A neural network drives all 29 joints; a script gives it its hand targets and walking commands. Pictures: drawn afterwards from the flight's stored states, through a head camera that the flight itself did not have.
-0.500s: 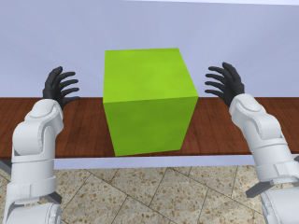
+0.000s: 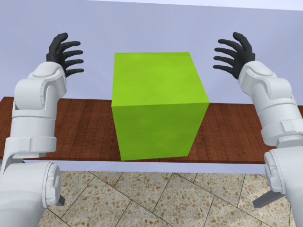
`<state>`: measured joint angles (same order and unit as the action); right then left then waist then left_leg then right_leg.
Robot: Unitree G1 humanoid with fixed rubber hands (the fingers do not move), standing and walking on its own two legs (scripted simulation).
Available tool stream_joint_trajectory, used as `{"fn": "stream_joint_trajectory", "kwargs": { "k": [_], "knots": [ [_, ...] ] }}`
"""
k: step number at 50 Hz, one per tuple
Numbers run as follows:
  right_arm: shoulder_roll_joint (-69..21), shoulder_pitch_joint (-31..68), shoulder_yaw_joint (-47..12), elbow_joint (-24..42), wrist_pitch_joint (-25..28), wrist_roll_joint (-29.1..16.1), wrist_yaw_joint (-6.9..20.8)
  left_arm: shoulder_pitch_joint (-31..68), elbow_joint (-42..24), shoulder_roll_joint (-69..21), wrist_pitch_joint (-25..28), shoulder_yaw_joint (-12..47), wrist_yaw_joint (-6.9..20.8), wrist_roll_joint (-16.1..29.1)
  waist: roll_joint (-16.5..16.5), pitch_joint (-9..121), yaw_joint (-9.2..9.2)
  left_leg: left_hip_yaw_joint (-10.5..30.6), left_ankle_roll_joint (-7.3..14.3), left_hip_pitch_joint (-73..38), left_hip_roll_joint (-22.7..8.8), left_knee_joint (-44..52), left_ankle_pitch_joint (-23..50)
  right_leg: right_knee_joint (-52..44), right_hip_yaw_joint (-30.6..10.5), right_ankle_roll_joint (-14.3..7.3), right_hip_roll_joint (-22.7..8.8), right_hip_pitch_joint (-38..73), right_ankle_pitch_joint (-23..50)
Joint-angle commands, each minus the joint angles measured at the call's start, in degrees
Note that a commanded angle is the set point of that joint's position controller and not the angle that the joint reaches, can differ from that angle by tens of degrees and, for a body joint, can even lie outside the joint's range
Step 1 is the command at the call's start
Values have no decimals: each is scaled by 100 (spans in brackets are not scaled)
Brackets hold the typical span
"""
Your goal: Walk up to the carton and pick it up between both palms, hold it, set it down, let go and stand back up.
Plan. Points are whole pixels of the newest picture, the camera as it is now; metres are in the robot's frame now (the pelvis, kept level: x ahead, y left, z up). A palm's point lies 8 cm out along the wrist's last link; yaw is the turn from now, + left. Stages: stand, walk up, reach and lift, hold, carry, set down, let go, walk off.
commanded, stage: reach and lift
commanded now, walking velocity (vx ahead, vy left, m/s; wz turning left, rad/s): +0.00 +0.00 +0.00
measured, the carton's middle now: (153, 108) +0.44 +0.02 +0.06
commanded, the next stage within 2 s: none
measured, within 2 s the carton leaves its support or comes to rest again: neither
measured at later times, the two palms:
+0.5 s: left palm (71, 93) +0.41 +0.23 +0.14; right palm (225, 88) +0.45 -0.17 +0.14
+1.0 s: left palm (80, 101) +0.41 +0.22 +0.11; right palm (213, 92) +0.46 -0.15 +0.12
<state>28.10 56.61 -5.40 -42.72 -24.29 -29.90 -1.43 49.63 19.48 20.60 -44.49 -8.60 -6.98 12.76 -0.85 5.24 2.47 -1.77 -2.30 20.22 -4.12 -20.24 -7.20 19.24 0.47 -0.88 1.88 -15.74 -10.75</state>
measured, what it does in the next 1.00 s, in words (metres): stands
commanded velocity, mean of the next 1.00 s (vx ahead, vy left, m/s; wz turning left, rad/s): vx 0.00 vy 0.00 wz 0.00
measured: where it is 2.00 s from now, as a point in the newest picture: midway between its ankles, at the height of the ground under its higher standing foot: outside the picture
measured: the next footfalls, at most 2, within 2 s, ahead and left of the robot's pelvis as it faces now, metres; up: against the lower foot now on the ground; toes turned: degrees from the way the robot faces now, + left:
none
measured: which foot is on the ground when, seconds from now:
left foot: down 0.00-1.00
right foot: down 0.00-1.00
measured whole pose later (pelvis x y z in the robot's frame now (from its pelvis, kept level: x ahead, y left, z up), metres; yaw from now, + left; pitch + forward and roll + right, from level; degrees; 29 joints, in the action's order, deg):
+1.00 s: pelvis +0.00 +0.00 +0.00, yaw +0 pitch +12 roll -1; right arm 16.5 54.3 -1.8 -64.3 -1.2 -17.8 -3.8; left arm 48.0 50.9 8.9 -8.4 -8.9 -7.2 4.6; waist -0.6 8.6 5.2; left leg -1.0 -2.6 27.5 -4.5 -23.3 -7.7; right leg 21.5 1.1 -0.9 2.2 -22.5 -11.0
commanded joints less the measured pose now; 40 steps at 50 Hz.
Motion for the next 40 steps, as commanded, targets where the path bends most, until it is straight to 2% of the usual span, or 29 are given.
{"fn": "stream_joint_trajectory", "kwargs": {
  "k": [1,7,12,14,17,24,26,30,37,40],
  "knots": [
    [1256,3216,426,707,358,-22,12,3032,-684,1041,446,-180,11,-25,111,3579,-32,83,101,-2076,384,-318,1857,145,64,463,161,773,2937],
    [1132,3391,316,125,440,2,71,3198,-93,946,694,-53,51,-55,141,3470,-33,104,81,-2011,381,-327,1875,103,96,449,159,700,2845],
    [907,3044,180,-176,619,115,59,2768,363,788,983,-125,182,-252,43,3263,8,102,82,-1973,416,-342,2064,105,71,512,157,900,3131],
    [800,2858,198,-75,742,192,27,2589,309,728,1151,-181,242,-332,11,3287,16,80,81,-1916,439,-323,2114,129,77,553,156,1030,3258],
    [573,2626,296,-56,950,404,8,2364,422,541,1481,-160,301,-420,4,3102,26,78,75,-1832,449,-264,1970,93,95,550,151,990,2985],
    [368,2764,800,503,1648,1005,-45,2714,177,276,2418,75,75,-275,173,3783,44,54,-37,-2090,402,-442,1933,48,243,447,204,294,2278],
    [340,2816,891,518,1803,1134,-45,2843,206,236,2666,145,-20,-252,252,4052,80,53,-62,-2142,380,-521,1930,69,271,400,211,97,2100],
    [259,2894,941,253,1981,1337,-42,2904,645,112,3021,220,-159,-216,184,4472,122,56,-50,-2093,338,-647,1873,145,280,365,215,-169,1915],
    [25,2575,770,-668,2320,1445,-207,2480,1772,-136,3484,-33,-19,-624,-156,4352,190,-10,-10,-1584,367,-696,2134,368,157,516,157,366,2694],
    [-65,2596,706,-671,2548,1415,-260,2497,1837,-217,3756,-174,32,-799,-191,4354,268,-78,-36,-1342,402,-674,2326,461,114,557,151,677,3105]
  ]
}}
